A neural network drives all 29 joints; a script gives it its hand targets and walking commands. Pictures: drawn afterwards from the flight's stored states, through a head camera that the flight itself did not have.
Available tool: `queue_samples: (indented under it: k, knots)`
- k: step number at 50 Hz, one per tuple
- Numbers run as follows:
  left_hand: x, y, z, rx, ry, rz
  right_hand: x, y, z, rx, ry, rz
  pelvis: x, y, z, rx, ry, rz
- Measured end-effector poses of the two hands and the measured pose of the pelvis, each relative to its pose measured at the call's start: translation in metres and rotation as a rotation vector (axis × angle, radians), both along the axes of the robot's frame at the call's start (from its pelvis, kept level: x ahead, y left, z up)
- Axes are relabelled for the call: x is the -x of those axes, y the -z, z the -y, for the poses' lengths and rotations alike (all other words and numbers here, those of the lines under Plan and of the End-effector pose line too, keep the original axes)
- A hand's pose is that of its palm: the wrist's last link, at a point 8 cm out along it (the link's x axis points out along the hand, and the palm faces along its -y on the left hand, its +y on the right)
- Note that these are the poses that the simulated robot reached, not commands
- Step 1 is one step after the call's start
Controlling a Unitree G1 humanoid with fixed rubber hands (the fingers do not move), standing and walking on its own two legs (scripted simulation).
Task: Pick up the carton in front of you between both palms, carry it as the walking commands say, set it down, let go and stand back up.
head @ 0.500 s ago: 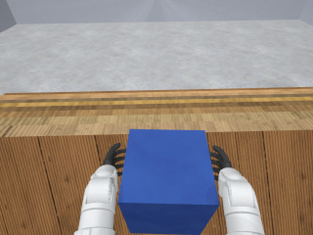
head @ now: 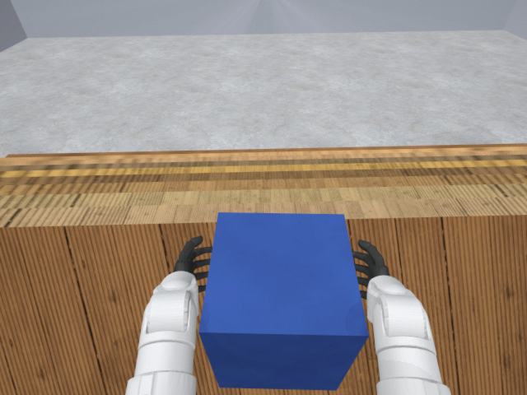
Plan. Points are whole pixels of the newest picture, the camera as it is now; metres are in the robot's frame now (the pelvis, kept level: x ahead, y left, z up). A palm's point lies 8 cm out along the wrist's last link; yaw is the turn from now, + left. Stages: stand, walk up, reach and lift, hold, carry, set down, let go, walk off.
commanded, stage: hold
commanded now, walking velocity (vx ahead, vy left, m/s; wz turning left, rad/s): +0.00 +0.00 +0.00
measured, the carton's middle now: (279, 304) +0.30 +0.00 -0.03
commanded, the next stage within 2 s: carry in 0.12 s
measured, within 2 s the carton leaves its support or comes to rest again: neither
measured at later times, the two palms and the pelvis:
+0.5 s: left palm (185, 229) +0.38 +0.16 +0.08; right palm (361, 237) +0.37 -0.14 +0.07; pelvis +0.09 +0.01 -0.01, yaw +0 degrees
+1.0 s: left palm (192, 143) +0.64 +0.20 +0.09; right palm (322, 147) +0.63 -0.10 +0.09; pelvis +0.36 +0.06 +0.00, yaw +0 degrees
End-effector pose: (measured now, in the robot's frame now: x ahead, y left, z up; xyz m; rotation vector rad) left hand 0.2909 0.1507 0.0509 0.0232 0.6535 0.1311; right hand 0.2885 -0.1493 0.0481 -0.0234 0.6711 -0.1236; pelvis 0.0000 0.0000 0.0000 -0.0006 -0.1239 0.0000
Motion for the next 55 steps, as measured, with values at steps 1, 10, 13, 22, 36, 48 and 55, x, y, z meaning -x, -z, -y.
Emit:
queue_samples:
  k: [1, 10, 13, 22, 36, 48, 55]
  knots:
    - [0.0, 0.0, 0.0, -0.001, 0.0, 0.0, 0.0, 0.0, 0.0, 0.001, 0.0, 0.0, 0.0, 0.0, 0.0, 0.0, 0.0, 0.0]
    - [-0.006, -0.001, -0.001, 0.002, -0.003, 0.015, -0.007, -0.002, -0.001, 0.005, -0.002, 0.015, -0.009, 0.004, -0.001, 0.003, -0.009, -0.073]
    - [-0.015, -0.005, -0.006, 0.009, -0.012, 0.039, -0.017, -0.006, -0.005, -0.002, 0.0, 0.039, -0.018, 0.008, -0.004, 0.007, -0.022, -0.113]
    - [-0.062, -0.021, -0.022, 0.029, -0.016, 0.01, -0.061, -0.022, -0.022, -0.019, 0.025, 0.01, -0.071, 0.01, -0.016, 0.013, 0.021, -0.186]
    - [-0.169, -0.03, -0.043, 0.077, -0.105, -0.022, -0.186, -0.036, -0.044, -0.049, -0.003, -0.024, -0.203, 0.008, -0.029, -0.012, -0.038, -0.218]
    - [-0.326, -0.033, -0.053, 0.087, -0.019, -0.074, -0.312, -0.037, -0.054, -0.054, 0.101, -0.07, -0.338, 0.001, -0.063, 0.018, 0.014, -0.218]
    - [-0.418, -0.028, -0.046, 0.076, -0.017, -0.043, -0.409, -0.035, -0.047, -0.042, 0.089, -0.04, -0.434, 0.006, -0.053, 0.028, -0.002, -0.212]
